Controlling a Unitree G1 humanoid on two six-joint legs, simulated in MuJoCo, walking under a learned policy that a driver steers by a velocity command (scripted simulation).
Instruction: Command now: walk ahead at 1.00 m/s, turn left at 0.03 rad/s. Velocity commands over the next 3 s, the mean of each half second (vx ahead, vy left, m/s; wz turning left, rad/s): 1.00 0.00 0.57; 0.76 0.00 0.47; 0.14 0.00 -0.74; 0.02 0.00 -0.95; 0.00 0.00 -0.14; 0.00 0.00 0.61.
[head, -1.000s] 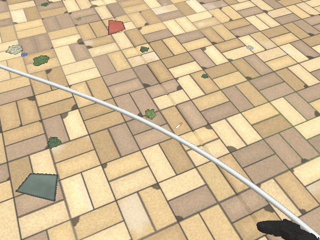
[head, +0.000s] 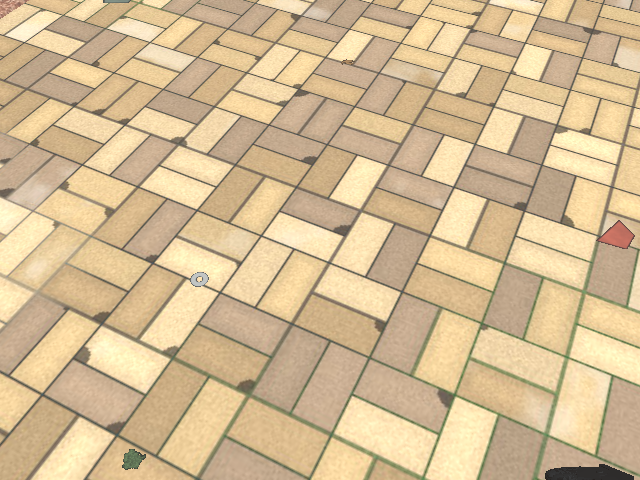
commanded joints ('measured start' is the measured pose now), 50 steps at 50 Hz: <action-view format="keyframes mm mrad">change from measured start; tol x64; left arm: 1 -50 163 27 -47 4 -30 5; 50 -16 94 7 -81 -3 58 50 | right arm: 1 -54 -57 -8 -54 8 -16 2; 50 146 -98 -43 -7 20 -1 -54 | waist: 1 -42 -36 88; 50 -114 29 -280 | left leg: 1 257 -85 77 -116 98 56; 7 1196 113 -605 -154 -598 380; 20 267 -111 -371 -582 -187 199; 25 537 -134 -360 -86 210 104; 28 -31 -248 -165 745 -591 84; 44 658 -240 45 -118 -12 97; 47 1257 402 -460 53 1375 262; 50 877 264 -258 -189 701 233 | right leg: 1 -191 -262 18 -89 789 -52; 5 -68 -305 -92 559 1331 26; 8 -908 -40 60 1484 -86 90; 22 -473 -189 -3 424 383 184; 29 98 -597 785 91 -640 6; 44 -328 -319 -124 323 1083 59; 47 -644 -78 39 1298 -399 112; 50 -782 -189 29 1194 -206 130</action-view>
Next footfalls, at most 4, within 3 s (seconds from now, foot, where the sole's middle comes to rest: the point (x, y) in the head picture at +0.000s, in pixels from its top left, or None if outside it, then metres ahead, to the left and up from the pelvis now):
0.10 left None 0.34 0.12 -0.76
0.52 right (372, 351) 0.76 -0.04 -0.76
0.92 left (228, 267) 0.97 0.33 -0.76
1.32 right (299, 213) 1.17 0.17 -0.76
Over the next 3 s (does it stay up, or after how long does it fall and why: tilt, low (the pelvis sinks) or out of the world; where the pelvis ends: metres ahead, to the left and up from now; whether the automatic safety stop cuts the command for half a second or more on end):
stays up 1.07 0.28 0.02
